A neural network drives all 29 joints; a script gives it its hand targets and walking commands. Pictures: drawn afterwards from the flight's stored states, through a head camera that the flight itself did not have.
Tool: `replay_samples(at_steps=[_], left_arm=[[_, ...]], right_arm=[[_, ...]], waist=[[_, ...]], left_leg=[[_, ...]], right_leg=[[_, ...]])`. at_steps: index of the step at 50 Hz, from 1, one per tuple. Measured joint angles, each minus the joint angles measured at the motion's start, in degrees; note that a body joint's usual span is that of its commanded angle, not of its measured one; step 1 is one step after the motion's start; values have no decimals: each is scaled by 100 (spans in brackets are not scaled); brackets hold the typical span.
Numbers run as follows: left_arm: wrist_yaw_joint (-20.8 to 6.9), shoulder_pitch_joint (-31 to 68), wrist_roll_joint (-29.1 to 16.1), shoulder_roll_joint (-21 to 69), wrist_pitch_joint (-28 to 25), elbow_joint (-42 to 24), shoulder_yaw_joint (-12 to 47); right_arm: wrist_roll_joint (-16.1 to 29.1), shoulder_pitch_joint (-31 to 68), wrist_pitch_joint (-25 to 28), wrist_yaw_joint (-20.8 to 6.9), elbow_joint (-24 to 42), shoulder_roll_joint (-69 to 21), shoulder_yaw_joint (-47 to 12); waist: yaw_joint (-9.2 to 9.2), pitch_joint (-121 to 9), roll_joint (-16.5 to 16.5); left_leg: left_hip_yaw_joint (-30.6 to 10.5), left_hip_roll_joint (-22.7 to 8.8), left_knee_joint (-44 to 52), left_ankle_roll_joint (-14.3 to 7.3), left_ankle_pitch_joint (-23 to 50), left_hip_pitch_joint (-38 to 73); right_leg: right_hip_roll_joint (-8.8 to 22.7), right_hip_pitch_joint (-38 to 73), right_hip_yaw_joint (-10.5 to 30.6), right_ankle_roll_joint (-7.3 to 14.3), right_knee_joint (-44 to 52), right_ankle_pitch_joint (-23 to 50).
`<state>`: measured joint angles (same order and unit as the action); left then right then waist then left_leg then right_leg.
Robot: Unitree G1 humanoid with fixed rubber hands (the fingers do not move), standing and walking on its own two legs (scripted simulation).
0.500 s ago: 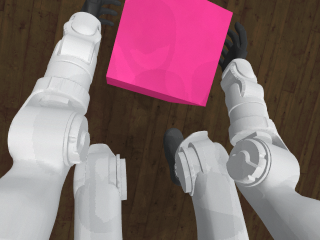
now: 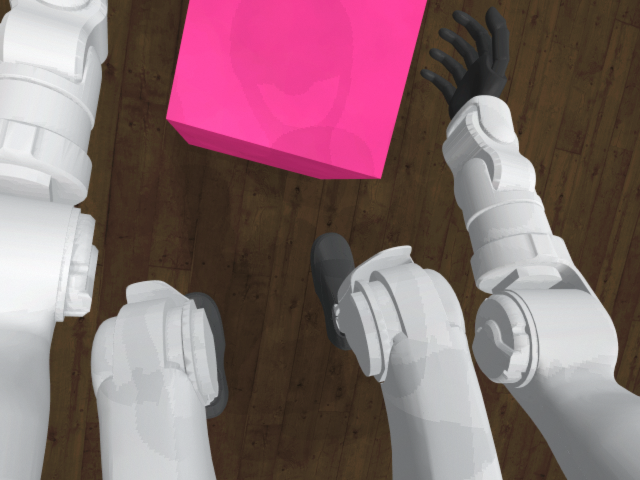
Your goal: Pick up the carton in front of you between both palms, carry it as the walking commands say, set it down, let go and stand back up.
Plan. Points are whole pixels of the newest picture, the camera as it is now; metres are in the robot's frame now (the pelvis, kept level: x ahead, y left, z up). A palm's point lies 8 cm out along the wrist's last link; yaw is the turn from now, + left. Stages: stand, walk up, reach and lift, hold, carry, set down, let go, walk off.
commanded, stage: set down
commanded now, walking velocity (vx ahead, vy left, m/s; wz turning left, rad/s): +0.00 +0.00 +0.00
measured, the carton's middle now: (285, 78) +0.53 -0.03 -0.27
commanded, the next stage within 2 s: let go in 0.86 s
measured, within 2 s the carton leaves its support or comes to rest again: neither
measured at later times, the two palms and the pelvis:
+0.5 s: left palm out of the picture +0.60 +0.16 +0.01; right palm (602, 75) +0.46 -0.20 +0.01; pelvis +0.03 +0.00 +0.12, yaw +2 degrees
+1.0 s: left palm out of the picture +0.58 +0.18 +0.15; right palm out of the picture +0.45 -0.20 +0.16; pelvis +0.05 +0.00 +0.25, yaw +4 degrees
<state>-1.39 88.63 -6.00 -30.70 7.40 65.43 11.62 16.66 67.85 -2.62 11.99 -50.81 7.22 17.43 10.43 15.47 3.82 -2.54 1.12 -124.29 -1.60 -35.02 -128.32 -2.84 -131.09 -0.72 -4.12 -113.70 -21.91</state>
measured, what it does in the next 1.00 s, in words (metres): rises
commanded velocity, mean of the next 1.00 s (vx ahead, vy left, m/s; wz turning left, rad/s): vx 0.00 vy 0.00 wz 0.00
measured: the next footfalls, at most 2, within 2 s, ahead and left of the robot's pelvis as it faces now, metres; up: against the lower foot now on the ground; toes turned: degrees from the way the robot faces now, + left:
none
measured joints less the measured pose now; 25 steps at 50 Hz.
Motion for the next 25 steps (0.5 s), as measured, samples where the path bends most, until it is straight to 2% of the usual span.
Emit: replay_samples(at_steps=[4,8,16,25], left_arm=[[-70,-262,48,-28,160,-125,-258],[-185,-469,40,-43,228,-38,-503],[-409,-676,170,-38,209,90,-819],[-527,-1189,534,117,349,-478,-1126]], right_arm=[[-291,-356,-236,263,668,-435,-9],[-668,-792,-414,378,1130,-738,66],[-909,-1280,-627,308,1646,-833,86],[-1094,-1776,-811,206,2193,-1024,195]], waist=[[34,-203,-145],[57,-479,-299],[101,-1065,-411],[119,-1522,-419]], left_leg=[[47,-41,310,24,-47,332],[64,-33,726,57,-44,641],[72,-16,1541,94,55,1057],[68,30,2510,107,242,1566]], right_leg=[[-27,265,47,49,240,-42],[-16,551,77,94,583,-87],[-16,961,126,135,1308,-68],[-4,1500,189,137,2215,27]])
